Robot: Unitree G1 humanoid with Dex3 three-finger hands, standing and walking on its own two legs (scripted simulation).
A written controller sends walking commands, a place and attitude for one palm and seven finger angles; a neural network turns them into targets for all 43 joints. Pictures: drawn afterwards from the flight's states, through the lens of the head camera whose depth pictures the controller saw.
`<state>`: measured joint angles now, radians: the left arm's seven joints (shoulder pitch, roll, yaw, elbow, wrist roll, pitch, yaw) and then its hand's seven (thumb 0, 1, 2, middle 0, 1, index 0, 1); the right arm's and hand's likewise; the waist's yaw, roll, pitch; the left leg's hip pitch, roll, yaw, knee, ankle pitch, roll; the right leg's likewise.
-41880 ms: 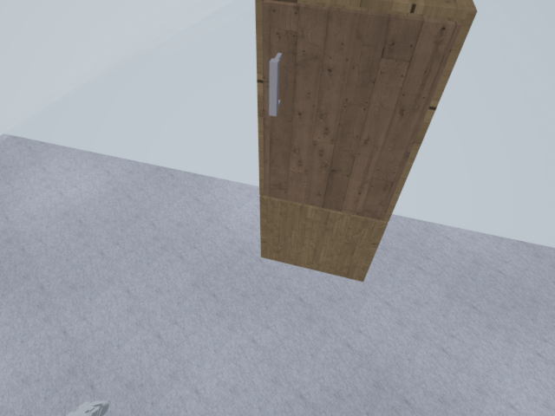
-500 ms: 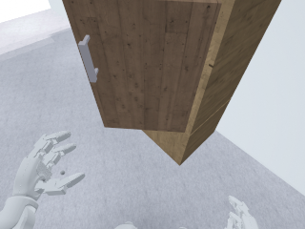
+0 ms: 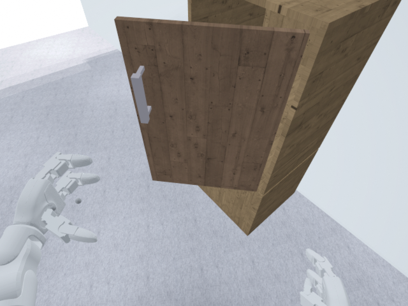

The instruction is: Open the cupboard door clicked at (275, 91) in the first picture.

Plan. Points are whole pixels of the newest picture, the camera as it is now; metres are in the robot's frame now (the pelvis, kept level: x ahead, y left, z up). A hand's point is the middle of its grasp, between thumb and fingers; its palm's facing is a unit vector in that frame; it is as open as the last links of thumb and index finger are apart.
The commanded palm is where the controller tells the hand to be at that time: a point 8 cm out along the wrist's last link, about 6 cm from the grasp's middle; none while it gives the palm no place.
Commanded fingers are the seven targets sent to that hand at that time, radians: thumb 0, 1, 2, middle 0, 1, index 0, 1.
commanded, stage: raise the hand with hooked fingers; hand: left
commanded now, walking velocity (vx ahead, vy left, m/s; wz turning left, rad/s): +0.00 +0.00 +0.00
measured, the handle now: (143, 95) +0.57 +0.21 +0.10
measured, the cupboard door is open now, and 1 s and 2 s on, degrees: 43 43 43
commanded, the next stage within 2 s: move the hooked fingers beside the handle in 0.76 s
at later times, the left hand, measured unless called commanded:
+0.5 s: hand (76, 176) +0.30 +0.26 +0.11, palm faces +0.00 -1.00 -0.03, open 14.0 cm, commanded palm +0.27 +0.31 +0.12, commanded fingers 0.00 -0.50 0.30 -0.30 -1.20 -0.30 -1.20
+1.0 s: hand (80, 172) +0.31 +0.25 +0.12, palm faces +0.03 -1.00 -0.02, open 14.0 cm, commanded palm +0.29 +0.30 +0.12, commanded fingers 0.00 -0.50 0.30 -0.30 -1.20 -0.30 -1.20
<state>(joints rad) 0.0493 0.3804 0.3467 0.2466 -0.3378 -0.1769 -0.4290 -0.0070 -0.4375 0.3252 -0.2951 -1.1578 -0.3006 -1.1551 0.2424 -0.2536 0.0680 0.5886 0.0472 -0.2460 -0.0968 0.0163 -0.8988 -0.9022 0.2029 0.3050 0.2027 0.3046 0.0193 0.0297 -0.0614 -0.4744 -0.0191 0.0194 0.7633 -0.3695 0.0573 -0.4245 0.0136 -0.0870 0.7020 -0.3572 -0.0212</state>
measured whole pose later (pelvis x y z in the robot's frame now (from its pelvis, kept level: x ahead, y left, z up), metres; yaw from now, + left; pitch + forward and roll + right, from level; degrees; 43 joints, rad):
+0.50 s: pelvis +0.01 -0.01 +0.01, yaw -1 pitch +4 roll -1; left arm -0.10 0.44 0.42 0.40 -0.34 -0.11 -0.50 -0.01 -0.50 0.30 -0.30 -1.20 -0.30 -1.20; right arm 0.28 -0.29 0.05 0.61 0.06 -0.22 -0.10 0.02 -0.90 -0.90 0.20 0.30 0.20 0.30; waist 0.00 0.03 -0.05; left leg -0.40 -0.01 0.03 0.66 -0.33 0.05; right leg -0.36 0.02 -0.07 0.61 -0.32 -0.03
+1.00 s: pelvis +0.01 -0.02 +0.01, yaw +0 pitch +4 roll -1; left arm -0.16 0.44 0.43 0.49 -0.33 -0.14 -0.50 -0.01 -0.51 0.30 -0.30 -1.20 -0.31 -1.20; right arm 0.26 -0.28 0.06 0.63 0.06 -0.22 -0.12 0.02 -0.90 -0.90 0.20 0.30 0.20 0.30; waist 0.01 0.03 -0.05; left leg -0.40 -0.01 0.02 0.66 -0.33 0.03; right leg -0.36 0.03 -0.08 0.62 -0.33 -0.04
